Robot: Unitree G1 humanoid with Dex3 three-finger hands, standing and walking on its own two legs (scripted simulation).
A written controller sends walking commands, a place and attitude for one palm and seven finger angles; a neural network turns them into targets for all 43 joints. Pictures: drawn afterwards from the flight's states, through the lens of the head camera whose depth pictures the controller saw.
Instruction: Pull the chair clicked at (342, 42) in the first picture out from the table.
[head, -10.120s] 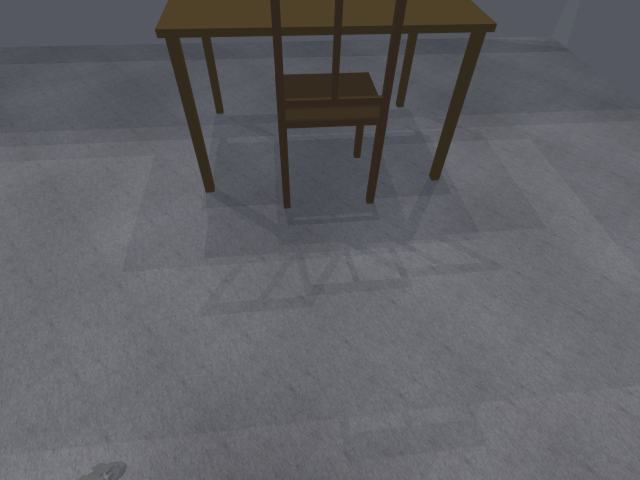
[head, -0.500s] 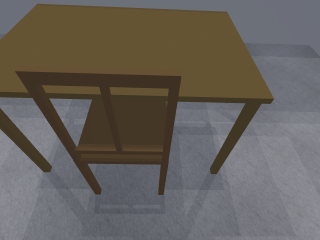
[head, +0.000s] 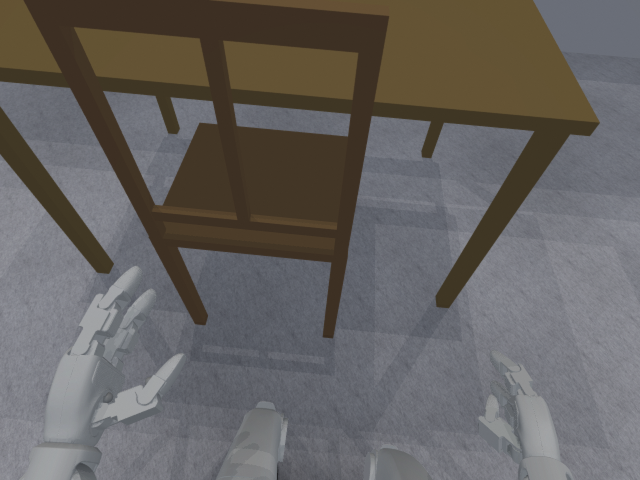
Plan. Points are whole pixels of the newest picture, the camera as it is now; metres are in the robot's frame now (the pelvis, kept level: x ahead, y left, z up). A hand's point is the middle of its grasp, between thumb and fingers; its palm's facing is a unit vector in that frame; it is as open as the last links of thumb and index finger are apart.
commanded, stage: raise the hand toward the chair's back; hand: left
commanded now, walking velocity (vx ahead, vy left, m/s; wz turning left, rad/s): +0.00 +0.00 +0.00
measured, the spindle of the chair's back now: (231, 146) +0.57 +0.22 +0.05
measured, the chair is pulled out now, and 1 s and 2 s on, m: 0.00 0.00 0.00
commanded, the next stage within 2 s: aim the fingers beside a spindle in 1.54 s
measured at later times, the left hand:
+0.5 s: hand (151, 329) +0.25 +0.22 +0.06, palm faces +0.01 -1.00 -0.04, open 14.7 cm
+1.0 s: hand (135, 308) +0.27 +0.24 +0.08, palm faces +0.02 -1.00 -0.05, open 16.9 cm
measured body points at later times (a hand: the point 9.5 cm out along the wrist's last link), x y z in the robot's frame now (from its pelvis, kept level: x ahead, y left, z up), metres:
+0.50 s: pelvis +0.02 +0.03 +0.02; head +0.10 +0.04 +0.46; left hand +0.25 +0.28 +0.07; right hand +0.18 -0.23 -0.06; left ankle +0.09 +0.14 -0.62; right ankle +0.01 -0.09 -0.62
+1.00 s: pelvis +0.03 +0.04 +0.03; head +0.09 +0.06 +0.47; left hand +0.26 +0.30 +0.08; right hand +0.20 -0.19 -0.05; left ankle +0.09 +0.14 -0.62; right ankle +0.01 -0.09 -0.62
